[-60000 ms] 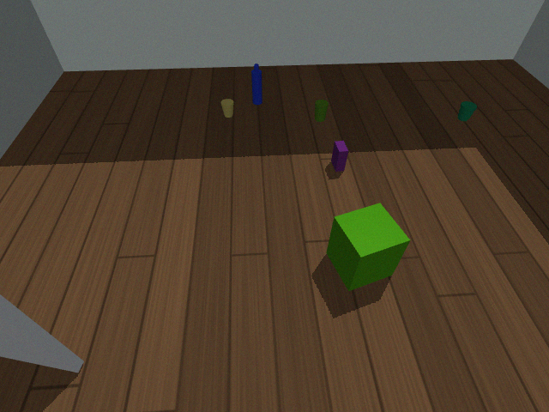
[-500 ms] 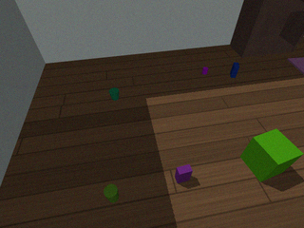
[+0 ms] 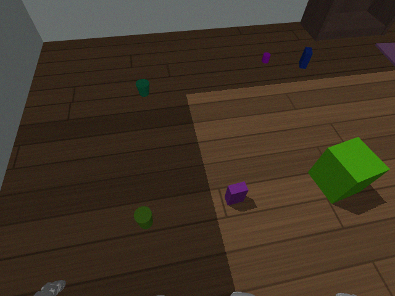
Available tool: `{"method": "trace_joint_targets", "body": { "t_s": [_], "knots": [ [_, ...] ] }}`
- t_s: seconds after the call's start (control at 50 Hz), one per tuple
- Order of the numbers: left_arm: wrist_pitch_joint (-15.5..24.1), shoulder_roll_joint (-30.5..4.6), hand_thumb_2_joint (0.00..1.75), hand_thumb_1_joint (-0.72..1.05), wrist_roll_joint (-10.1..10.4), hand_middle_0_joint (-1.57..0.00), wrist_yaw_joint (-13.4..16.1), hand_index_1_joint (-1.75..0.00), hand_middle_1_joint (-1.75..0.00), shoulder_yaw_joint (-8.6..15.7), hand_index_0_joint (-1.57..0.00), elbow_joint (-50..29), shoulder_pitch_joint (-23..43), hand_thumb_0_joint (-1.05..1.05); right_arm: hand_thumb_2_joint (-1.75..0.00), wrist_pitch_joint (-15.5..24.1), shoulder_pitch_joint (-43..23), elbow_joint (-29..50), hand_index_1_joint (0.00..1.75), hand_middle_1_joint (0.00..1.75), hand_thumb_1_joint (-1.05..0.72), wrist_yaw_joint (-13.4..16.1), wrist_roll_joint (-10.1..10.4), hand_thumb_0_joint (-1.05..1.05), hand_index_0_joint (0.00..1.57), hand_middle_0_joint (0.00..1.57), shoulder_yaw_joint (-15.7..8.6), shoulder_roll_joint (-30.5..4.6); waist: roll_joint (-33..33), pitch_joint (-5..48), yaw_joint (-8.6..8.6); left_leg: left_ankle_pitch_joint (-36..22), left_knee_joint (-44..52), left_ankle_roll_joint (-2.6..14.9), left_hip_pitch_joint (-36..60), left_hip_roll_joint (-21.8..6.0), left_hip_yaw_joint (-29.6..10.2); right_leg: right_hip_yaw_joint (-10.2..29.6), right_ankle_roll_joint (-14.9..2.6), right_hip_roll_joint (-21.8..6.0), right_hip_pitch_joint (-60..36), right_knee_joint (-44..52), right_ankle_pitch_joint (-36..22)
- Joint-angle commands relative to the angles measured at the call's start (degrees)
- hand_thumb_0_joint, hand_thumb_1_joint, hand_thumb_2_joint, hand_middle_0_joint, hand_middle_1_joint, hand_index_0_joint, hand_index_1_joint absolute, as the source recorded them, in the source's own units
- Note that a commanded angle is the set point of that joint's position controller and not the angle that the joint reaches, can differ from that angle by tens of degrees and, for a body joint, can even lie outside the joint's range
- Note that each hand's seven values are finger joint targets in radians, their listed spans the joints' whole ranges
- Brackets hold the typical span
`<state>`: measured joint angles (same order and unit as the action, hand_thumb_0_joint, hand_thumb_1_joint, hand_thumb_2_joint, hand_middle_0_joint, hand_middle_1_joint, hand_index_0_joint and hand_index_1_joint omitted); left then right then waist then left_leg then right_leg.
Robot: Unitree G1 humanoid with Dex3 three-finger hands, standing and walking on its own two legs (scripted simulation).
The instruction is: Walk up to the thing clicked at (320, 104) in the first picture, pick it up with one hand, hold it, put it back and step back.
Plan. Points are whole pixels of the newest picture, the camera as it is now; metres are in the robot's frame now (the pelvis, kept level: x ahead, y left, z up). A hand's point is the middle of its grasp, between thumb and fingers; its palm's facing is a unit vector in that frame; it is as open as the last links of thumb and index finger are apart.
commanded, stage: step back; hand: left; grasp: from above
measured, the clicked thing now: (144, 218) +0.52 +0.22 -0.71
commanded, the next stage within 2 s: none
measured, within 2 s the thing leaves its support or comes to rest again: neither
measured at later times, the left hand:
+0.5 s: hand out of the picture +0.02 +0.28 -0.16, palm faces -0.13 -0.91 -0.40, open 7.4 cm
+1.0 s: hand out of the picture -0.11 +0.29 -0.15, palm faces -0.05 -0.93 -0.37, open 7.4 cm
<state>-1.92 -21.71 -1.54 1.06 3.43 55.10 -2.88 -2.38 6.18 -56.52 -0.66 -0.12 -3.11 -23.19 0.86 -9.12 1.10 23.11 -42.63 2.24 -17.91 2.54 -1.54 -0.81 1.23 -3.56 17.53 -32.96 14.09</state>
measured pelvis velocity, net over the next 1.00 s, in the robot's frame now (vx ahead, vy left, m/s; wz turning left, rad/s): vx -0.25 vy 0.03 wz -0.06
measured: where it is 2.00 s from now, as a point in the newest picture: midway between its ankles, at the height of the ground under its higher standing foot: outside the picture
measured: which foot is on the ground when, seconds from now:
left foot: down 0.00-0.52, up 0.54-0.80, down 0.82-1.00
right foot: down 0.00-0.04, up 0.06-0.48, down 0.50-0.84, up 0.86-1.00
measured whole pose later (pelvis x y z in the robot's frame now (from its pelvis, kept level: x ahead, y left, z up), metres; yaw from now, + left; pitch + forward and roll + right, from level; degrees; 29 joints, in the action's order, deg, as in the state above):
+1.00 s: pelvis -0.25 +0.03 +0.00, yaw -3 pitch -3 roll -1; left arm -4.0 -22.7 -0.8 0.7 4.8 45.5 -7.9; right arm -1.0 9.9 -49.3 0.8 -2.0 -2.0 -20.8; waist 1.8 -9.6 0.3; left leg 14.0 -33.9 1.4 -17.4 0.0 -1.3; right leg 8.4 -0.3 6.5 27.1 -68.3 29.1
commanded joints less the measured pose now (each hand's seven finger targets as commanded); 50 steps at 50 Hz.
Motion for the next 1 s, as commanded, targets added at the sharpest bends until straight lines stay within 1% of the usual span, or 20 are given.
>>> {"method": "trace_joint_targets", "body": {
  "t_s": [0.0,0.02,0.04,0.1,0.24,0.38,0.46,0.48,0.5,0.52,0.56,0.6,0.72,0.76,0.78,0.8,0.82,0.84,0.88,0.98],
  "knots": [
    [-0.2,-10.1,0.9,0.9,1.4,-0.2,0.5,-0.3,-0.3,2.4,-0.2,-7.3,1.1,0.0,-0.9,1.6,5.2,3.3,0.3,0.3,-0.9,0.8,-2.1,0.0,0.2,0.2,-3.5,-12.2,-5.2,12.0,-0.34,-33.7,20.0,1.85,7.0,-10.9,-11.8,3.1,-4.58,-0.1,-0.6,-10.9,-9.0],
    [-0.7,-7.8,0.9,0.9,1.6,-0.2,0.9,-0.3,-0.3,1.9,-0.2,-7.7,0.2,0.0,-0.9,2.1,4.3,4.5,0.3,0.3,-0.9,0.8,-2.7,0.0,0.2,0.2,-4.3,-16.3,-13.1,10.5,-0.81,-46.2,21.4,6.0,10.6,-19.1,-22.3,4.4,-2.98,9.0,9.2,-19.5,20.2],
    [-1.0,-9.7,0.9,0.9,1.2,-0.2,1.7,-0.3,-0.3,2.5,-0.2,-7.5,-0.3,0.0,-0.9,2.1,4.6,5.3,0.3,0.3,-0.9,0.8,-1.8,0.0,0.2,0.2,-4.8,-19.0,-12.7,12.8,1.31,-50.0,20.5,10.4,8.3,-23.0,-25.2,11.2,-2.64,10.0,7.6,-27.4,26.3],
    [-1.3,-10.5,0.9,0.9,1.7,-0.2,1.9,-0.3,-0.3,2.3,-0.2,-6.3,-1.8,0.0,-0.9,2.1,-1.1,7.0,0.3,0.3,-0.9,2.1,-2.2,0.0,0.2,0.2,-3.9,-13.3,-7.8,12.3,-1.77,-45.2,17.6,5.16,12.4,-15.3,-13.3,14.4,-3.1,9.7,12.3,-35.4,16.7],
    [-0.4,-10.7,0.9,0.9,0.7,-0.2,1.0,-0.3,-0.3,3.3,-0.2,-9.2,-2.9,0.0,-0.9,2.2,4.5,9.2,0.3,0.3,-0.9,3.1,-1.2,0.0,0.2,0.2,-4.2,-11.8,-5.9,11.5,1.28,-43.9,15.1,12.77,18.0,-18.6,-12.8,10.3,0.21,7.8,12.2,-29.9,16.6],
    [0.1,-10.3,0.9,0.9,0.4,-0.2,-0.1,-0.3,-0.3,4.0,-0.2,-9.0,-8.3,0.0,-0.9,1.9,2.3,12.0,0.3,0.3,-0.9,2.5,-1.4,0.0,0.2,0.2,-4.1,-13.4,-8.0,14.2,0.73,-29.7,15.7,11.58,11.7,-18.7,-12.5,4.3,-0.86,5.1,2.3,-14.1,14.0],
    [0.8,-10.6,0.9,0.9,-0.5,-0.2,-0.5,-0.3,-0.3,4.7,-0.2,-6.7,-15.5,0.0,-0.9,1.0,-0.4,12.2,0.3,0.3,-0.9,1.9,-0.5,0.0,0.2,0.2,-3.5,-12.4,-5.3,14.0,-2.94,-15.5,10.9,3.79,-1.5,-13.7,-8.1,5.7,-5.05,2.2,-10.9,6.6,0.6],
    [1.2,-14.4,0.9,0.9,-1.1,-0.2,-0.4,-0.3,-0.3,5.8,-0.2,-8.1,-14.5,0.0,-0.9,1.0,0.0,12.7,0.3,0.3,-0.9,1.7,-0.1,0.0,0.2,0.2,-2.8,-10.2,5.0,12.0,-2.3,-4.9,3.2,0.25,-10.3,-7.1,-4.7,19.9,-8.91,-6.5,-11.8,10.7,1.2],
    [0.9,-19.5,0.9,0.9,-0.6,-0.2,-0.6,-0.3,-0.3,6.6,-0.2,-10.0,-10.1,0.0,-0.9,0.8,-2.8,12.6,0.3,0.3,-0.9,2.1,0.2,0.0,0.2,0.2,-3.1,-9.3,16.3,7.9,-4.42,9.9,-12.7,-2.33,-8.8,3.0,0.2,32.8,-19.02,-18.3,1.6,17.6,1.0],
    [1.5,-19.3,0.9,0.9,-1.1,-0.2,-0.3,-0.3,-0.3,6.6,-0.2,-12.7,-5.7,0.0,-0.9,0.5,-0.7,11.7,0.3,0.3,-0.9,2.2,0.0,0.0,0.2,0.2,-3.6,-10.9,13.1,4.8,-2.72,11.8,-23.0,-2.8,-6.2,1.8,-6.9,34.8,-20.7,-21.2,7.8,17.6,-4.0],
    [1.6,-14.2,0.9,0.9,-0.1,-0.2,0.3,-0.3,-0.3,5.2,-0.2,-13.4,-1.0,0.0,-0.9,0.6,3.4,9.5,0.3,0.3,-0.9,2.0,0.6,0.0,0.2,0.2,-2.9,-9.7,5.3,4.4,0.38,5.0,-27.7,-2.6,-6.9,4.6,-8.6,18.8,-15.63,-11.7,5.6,12.0,-15.5],
    [1.4,-13.3,0.9,0.9,-0.6,-0.2,0.5,-0.3,-0.3,5.3,-0.2,-14.6,0.0,0.0,-0.9,1.2,5.6,9.5,0.3,0.3,-0.9,2.3,0.6,0.0,0.2,0.2,-2.5,-9.9,7.0,6.4,0.17,3.7,-26.7,-2.84,-7.2,4.9,-6.6,13.5,-13.11,-8.8,1.2,9.7,-16.4],
    [0.4,-12.6,0.9,0.9,-0.5,-0.2,0.7,-0.3,-0.3,4.6,-0.2,-14.6,-6.7,0.0,-0.9,2.0,5.4,11.1,0.3,0.3,-0.9,2.2,-0.5,0.0,0.2,0.2,-1.9,-8.5,10.1,11.8,-3.64,4.3,3.7,-2.42,-6.0,-0.6,-0.6,13.0,-12.1,-9.6,-15.9,2.1,-24.7],
    [-0.3,-13.6,0.9,0.9,0.4,-0.2,0.2,-0.3,-0.3,4.5,-0.2,-15.1,-5.8,0.0,-0.9,2.5,9.0,9.4,0.3,0.3,-0.9,2.1,-0.8,0.0,0.2,0.2,-2.4,-8.2,9.0,12.8,-1.34,-8.5,17.8,-1.77,1.7,-0.2,2.5,11.1,-10.29,-7.5,-12.3,-2.0,-22.2],
    [-0.6,-12.4,0.9,0.9,0.6,-0.2,0.0,-0.3,-0.3,3.9,-0.2,-15.8,-5.8,0.0,-0.9,2.9,9.5,9.5,0.3,0.3,-0.9,2.2,-1.4,0.0,0.2,0.2,-3.0,-9.8,6.6,13.4,-1.12,-14.9,20.5,-0.78,5.9,-3.1,-1.9,11.0,-7.9,-6.4,-7.4,-3.5,-16.6],
    [-0.8,-10.1,0.9,0.9,0.8,-0.2,-0.3,-0.3,-0.3,3.3,-0.2,-16.2,-7.6,0.0,-0.9,3.1,8.5,10.0,0.3,0.3,-0.9,2.1,-2.3,0.0,0.2,0.2,-4.3,-14.7,-4.2,13.8,-2.04,-19.7,21.3,3.02,11.6,-14.0,-16.9,8.2,-4.72,-0.7,4.3,-9.8,-2.3],
    [-0.7,-11.0,0.9,0.9,1.2,-0.2,0.3,-0.3,-0.3,4.0,-0.2,-16.8,-3.4,0.0,-0.9,2.7,5.4,11.2,0.3,0.3,-0.9,1.4,-1.7,0.0,0.2,0.2,-5.3,-20.9,-15.8,11.1,0.48,-27.2,23.7,12.27,3.2,-24.0,-27.9,3.3,-2.2,8.5,6.7,-21.3,20.9],
    [-0.8,-12.0,0.9,0.9,0.3,-0.2,0.8,-0.3,-0.3,4.7,-0.2,-16.1,-0.8,0.0,-0.9,3.1,5.5,11.1,0.3,0.3,-0.9,1.6,-2.0,0.0,0.2,0.2,-5.3,-19.9,-12.3,9.4,2.11,-27.6,24.2,15.69,-1.1,-26.1,-31.6,10.8,-2.22,8.5,6.1,-31.6,23.5],
    [-1.1,-10.5,0.9,0.9,1.6,-0.2,0.6,-0.3,-0.3,4.5,-0.2,-14.7,-4.3,0.0,-0.9,3.2,1.6,11.4,0.3,0.3,-0.9,2.2,-1.9,0.0,0.2,0.2,-3.4,-14.6,-4.6,9.8,-2.08,-34.9,19.4,11.46,3.9,-18.8,-17.1,14.3,-3.13,9.4,9.9,-38.6,17.7],
    [-0.6,-10.7,0.9,0.9,0.5,-0.2,0.0,-0.3,-0.3,5.0,-0.2,-13.2,-7.7,0.0,-0.9,2.8,3.1,13.1,0.3,0.3,-0.9,2.7,-1.9,0.0,0.2,0.2,-3.6,-12.6,-7.7,9.6,-0.56,-32.2,17.1,12.73,8.5,-17.7,-13.2,9.8,0.19,8.2,10.4,-35.1,15.9]
  ]
}}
